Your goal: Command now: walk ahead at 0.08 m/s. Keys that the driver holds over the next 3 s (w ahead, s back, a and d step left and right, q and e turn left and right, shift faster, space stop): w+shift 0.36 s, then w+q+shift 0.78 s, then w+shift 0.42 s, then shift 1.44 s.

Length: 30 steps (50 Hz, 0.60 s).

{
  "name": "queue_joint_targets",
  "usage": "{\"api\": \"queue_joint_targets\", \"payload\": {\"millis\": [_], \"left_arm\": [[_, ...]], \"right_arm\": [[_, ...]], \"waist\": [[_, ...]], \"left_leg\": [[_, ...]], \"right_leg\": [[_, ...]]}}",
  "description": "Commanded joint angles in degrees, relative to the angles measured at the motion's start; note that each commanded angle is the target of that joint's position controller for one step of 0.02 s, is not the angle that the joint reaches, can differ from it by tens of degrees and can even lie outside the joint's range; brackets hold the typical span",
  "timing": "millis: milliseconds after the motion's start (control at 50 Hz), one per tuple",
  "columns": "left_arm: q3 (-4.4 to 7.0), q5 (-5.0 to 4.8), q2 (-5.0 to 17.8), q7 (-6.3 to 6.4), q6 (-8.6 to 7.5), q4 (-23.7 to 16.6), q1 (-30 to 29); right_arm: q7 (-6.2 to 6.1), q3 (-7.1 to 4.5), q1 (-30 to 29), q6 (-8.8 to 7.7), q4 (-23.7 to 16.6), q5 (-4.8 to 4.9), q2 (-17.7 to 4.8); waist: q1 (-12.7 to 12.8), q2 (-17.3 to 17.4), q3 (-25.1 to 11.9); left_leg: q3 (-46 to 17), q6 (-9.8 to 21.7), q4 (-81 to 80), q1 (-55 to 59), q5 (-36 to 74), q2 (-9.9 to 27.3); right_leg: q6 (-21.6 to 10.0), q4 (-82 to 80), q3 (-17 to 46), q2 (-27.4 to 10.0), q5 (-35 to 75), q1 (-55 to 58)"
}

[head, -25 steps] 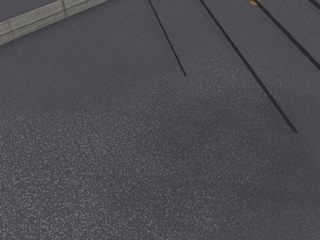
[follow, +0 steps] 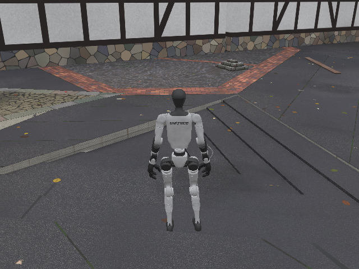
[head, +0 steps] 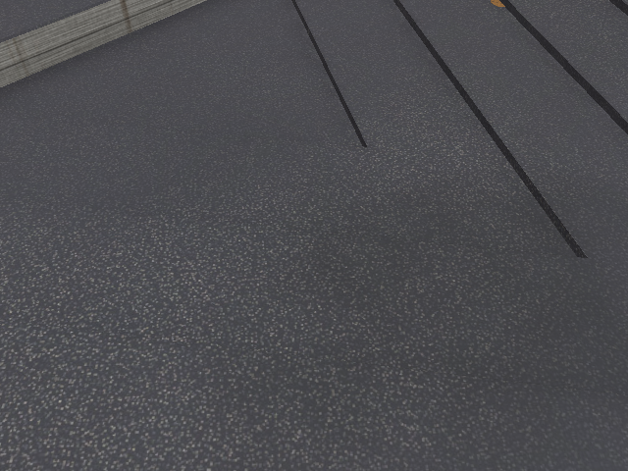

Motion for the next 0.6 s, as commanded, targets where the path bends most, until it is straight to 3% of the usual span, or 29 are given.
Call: {"api": "queue_joint_targets", "payload": {"millis": [20,40,60,80,100,120,140,180,220,240,260,280,300,320,340,360,380,400,420,460,540,600], "left_arm": [[0.53,-0.26,4.52,0.26,-0.2,-0.06,4.04],[0.71,-0.8,4.73,0.15,-0.36,-0.73,2.91],[0.76,-0.95,5.23,-0.24,-1.18,-3.34,-1.66],[0.58,-1.72,5.5,-0.87,-2.64,-7.41,-8.37],[0.65,-2.2,5.43,-1.44,-4.24,-9.53,-11.55],[0.8,-1.88,5.17,-2.03,-5.59,-9.06,-9.53],[1.03,-1.6,5.14,-2.56,-6.74,-8.43,-7.13],[1.42,-1.59,5.47,-3.06,-8.12,-8.38,-6.99],[1.16,-1.81,4.21,-3.48,-8.4,-8.69,-7.63],[0.94,2.77,3.29,-5.85,-5.63,-9.92,-8.33],[1.28,2.72,3.52,-6.55,-4.34,-10.49,-7.93],[1.48,1.94,3.7,-6.55,-3.83,-10.22,-5.16],[1.87,1.66,4.62,-6.25,-3.83,-9.24,-0.85],[2.71,1.65,6.67,-5.54,-4.54,-7.05,7.06],[4.19,2.52,11.7,-4.46,-5.79,-3.87,19.5],[4.27,3.37,16.67,-4.14,-6.49,-3.42,24.75],[3.53,3.53,14.74,-3.87,-5.88,-5.38,14.66],[2.91,2.65,12.24,-4.09,-6.13,-8.15,7.35],[2.45,1.93,10.29,-4.37,-6.74,-9.14,3.91],[1.56,1.55,7.82,-3.78,-7.68,-9.36,2.65],[1.26,1.6,6.86,-3.77,-8.72,-7.47,8.25],[0.88,1.73,6.23,-3.21,-9.45,-6.81,11.16]], "right_arm": [[-0.44,-1.39,5.18,-0.1,-0.07,0.27,-6.64],[-0.69,-2.54,6.96,0.1,0.11,1.16,-9.99],[-0.84,-3.59,10.55,-0.08,0.48,1.76,-13.21],[-1.09,-4.34,10.52,-1.04,-0.08,1.52,-15.25],[-1.18,-3.82,7.39,-2.43,-1.45,0.52,-13.38],[-0.99,-3.28,5.28,-3.59,-2.31,0.34,-10.88],[-0.72,-3.1,4.33,-4.13,-2.96,0.79,-9.72],[-0.58,-3.28,4.52,-4.15,-3.64,1.74,-9.93],[-0.64,-3.76,4.37,-3.97,-4.15,1.85,-11.8],[0.22,-4.09,6.17,-3.52,-2.23,-2.2,-11.83],[0.59,-4.31,6.1,-3.33,-2.4,-2.32,-11.77],[0.72,-4.48,4.53,-3.26,-2.82,-1.58,-11.93],[0.74,-4.58,2.77,-3.3,-3.34,-1.22,-12.11],[0.88,-4.28,0.8,-3.72,-4.0,-1.52,-11.28],[1.16,-3.34,-2.35,-4.2,-5.36,-2.43,-8.13],[1.52,-2.0,-5.5,-5.06,-10.07,-1.46,-1.81],[1.86,-2.44,-4.11,-4.92,-10.5,-0.8,-4.11],[2.41,-2.79,-4.7,-4.78,-10.37,-0.76,-6.15],[3.04,-3.0,-2.39,-4.61,-9.13,-0.92,-6.52],[4.03,-3.22,-0.59,-3.09,-7.94,-2.13,-6.27],[4.85,-3.09,-7.1,-0.87,-9.49,-0.72,-5.21],[5.25,-3.0,-13.61,-0.85,-11.28,-0.71,-5.16]], "waist": [[-0.52,2.03,-1.05],[-1.93,5.51,0.27],[-4.26,10.12,3.98],[-5.68,13.17,9.88],[-4.35,9.96,13.01],[-2.6,7.17,11.6],[-1.65,5.66,8.58],[-1.84,5.47,4.5],[-1.43,7.56,3.16],[-1.29,8.42,2.48],[-1.06,8.93,3.58],[0.7,8.38,4.15],[3.12,6.77,4.44],[7.24,2.66,2.53],[13.54,-10.02,-1.99],[12.88,-23.19,-4.53],[6.65,-13.34,-0.66],[3.71,-5.85,1.8],[1.41,-3.23,1.17],[-0.48,-5.02,1.02],[0.7,-2.7,5.14],[1.93,-2.36,6.8]], "left_leg": [[-4.36,0.92,-7.62,-1.3,-1.95,3.79],[-9.93,3.92,-11.0,-0.93,-22.72,6.74],[-22.1,8.42,-17.72,-0.8,-38.76,14.88],[-34.88,13.33,-24.62,-2.65,-41.61,23.66],[-37.41,14.4,-25.54,-1.81,-34.29,26.02],[-33.74,13.02,-23.92,1.44,-26.9,24.68],[-29.31,11.35,-22.65,3.99,-21.71,22.76],[-19.63,8.24,-22.0,3.83,-13.52,18.06],[-13.17,7.43,-21.16,-1.81,-10.38,14.62],[-10.46,8.34,-20.84,-4.2,-14.7,12.84],[-10.15,8.7,-20.39,-7.94,-16.59,13.23],[-9.93,8.71,-19.02,-12.26,-18.98,13.79],[-9.13,8.24,-16.03,-16.65,-19.69,13.37],[-6.67,7.53,-7.31,-21.51,-14.97,11.3],[0.47,5.89,16.65,-27.63,-7.61,5.08],[-2.31,5.09,36.45,-40.78,-14.26,-2.8],[-8.8,6.57,44.98,-45.22,-5.7,0.49],[-9.14,6.58,45.31,-44.84,2.06,4.4],[-8.81,5.4,42.25,-39.86,6.42,6.7],[-6.88,2.99,40.33,-35.04,9.67,8.47],[-3.83,2.16,35.39,-37.72,17.64,7.33],[0.58,2.78,28.59,-38.85,22.98,6.69]], "right_leg": [[-1.85,0.94,-4.65,2.95,-0.14,0.02],[-2.39,7.85,-7.98,5.52,-12.09,-5.56],[-3.07,16.55,-9.05,5.03,-16.35,-15.05],[-4.39,26.31,-5.24,0.26,-15.55,-24.72],[-5.35,31.75,-2.23,-2.96,-12.71,-31.27],[-6.16,33.37,-1.44,-4.79,-9.06,-34.23],[-6.57,31.8,-1.59,-5.73,-6.25,-34.11],[-5.76,21.44,-4.68,-4.88,-2.92,-26.77],[-4.25,13.2,-8.24,-2.03,-0.63,-16.64],[-4.37,8.62,-12.2,1.13,-4.96,-11.65],[-4.29,7.11,-14.3,2.03,-2.71,-6.84],[-4.57,5.16,-15.2,2.12,0.81,-1.03],[-4.93,3.82,-15.25,2.35,0.87,5.3],[-5.55,2.53,-13.86,2.17,-1.35,15.02],[-6.57,-4.13,-1.5,-6.21,-14.66,24.41],[-9.57,-18.64,31.11,-19.89,-41.67,25.81],[-11.46,-20.75,36.85,-22.62,-44.59,19.35],[-10.18,-18.34,27.87,-21.22,-36.63,14.27],[-8.71,-18.48,18.26,-17.56,-28.01,10.16],[-6.93,-21.02,7.17,-13.76,-18.49,6.09],[-4.78,-23.42,-6.63,-10.6,-1.83,6.08],[-5.19,-24.67,-13.52,-9.72,7.07,9.09]]}}
Next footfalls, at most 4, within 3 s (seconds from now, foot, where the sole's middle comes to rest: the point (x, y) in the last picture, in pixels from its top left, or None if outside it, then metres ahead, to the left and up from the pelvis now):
0.34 right None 0.15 -0.18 -0.77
0.86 left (324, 458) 0.55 0.00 -0.81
1.26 right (290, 288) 1.04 0.09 -0.85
1.70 left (141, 244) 1.20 0.53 -0.85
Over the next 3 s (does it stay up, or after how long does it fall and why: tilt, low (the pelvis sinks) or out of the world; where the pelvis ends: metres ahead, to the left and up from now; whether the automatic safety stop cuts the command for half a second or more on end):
stays up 1.31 0.55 -0.11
